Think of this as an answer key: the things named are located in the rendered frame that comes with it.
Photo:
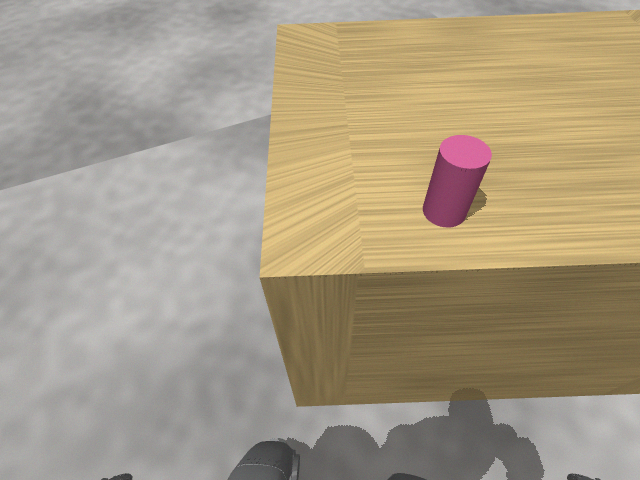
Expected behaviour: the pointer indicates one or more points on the can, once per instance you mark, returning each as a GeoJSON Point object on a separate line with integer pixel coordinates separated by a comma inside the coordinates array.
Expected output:
{"type": "Point", "coordinates": [461, 163]}

